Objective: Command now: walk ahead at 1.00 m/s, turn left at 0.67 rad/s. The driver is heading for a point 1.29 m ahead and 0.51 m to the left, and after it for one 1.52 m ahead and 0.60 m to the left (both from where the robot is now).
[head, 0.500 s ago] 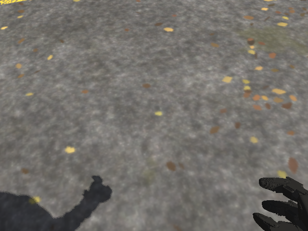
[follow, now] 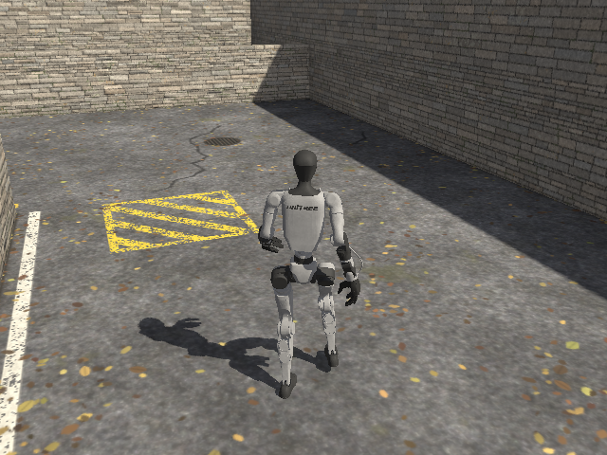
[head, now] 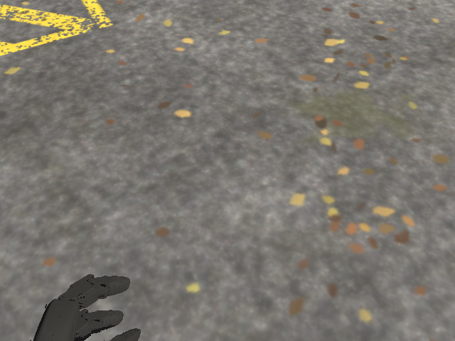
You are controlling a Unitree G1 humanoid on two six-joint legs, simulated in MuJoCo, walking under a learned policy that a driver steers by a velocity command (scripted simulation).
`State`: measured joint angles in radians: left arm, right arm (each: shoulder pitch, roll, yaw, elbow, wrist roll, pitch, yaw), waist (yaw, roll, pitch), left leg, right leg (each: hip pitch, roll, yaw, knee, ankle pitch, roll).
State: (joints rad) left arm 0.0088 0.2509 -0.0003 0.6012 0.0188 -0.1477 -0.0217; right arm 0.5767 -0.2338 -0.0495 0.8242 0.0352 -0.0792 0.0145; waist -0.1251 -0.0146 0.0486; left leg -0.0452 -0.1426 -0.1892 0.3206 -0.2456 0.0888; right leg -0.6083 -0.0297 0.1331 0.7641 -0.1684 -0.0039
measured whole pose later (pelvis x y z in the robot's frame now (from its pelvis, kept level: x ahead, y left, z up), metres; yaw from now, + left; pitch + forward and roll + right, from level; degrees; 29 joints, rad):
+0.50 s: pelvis +0.42 +0.03 -0.03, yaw +28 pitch +0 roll -4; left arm 0.43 0.36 0.10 0.84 0.00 -0.10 0.01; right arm 0.05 -0.35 -0.05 0.57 0.03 -0.03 0.06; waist 0.11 0.03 0.05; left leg -0.83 0.12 0.03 0.89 0.02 0.06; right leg 0.20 0.02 -0.21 0.22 -0.40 0.05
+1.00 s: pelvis +0.81 +0.28 -0.02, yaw +39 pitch +0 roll +1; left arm 0.10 0.28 0.00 0.65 -0.03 -0.11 -0.05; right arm 0.38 -0.28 -0.02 0.76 0.00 -0.11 0.01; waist -0.08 -0.02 0.04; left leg 0.20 -0.11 -0.02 0.21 -0.40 0.09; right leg -0.71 -0.06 -0.01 0.54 0.25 -0.03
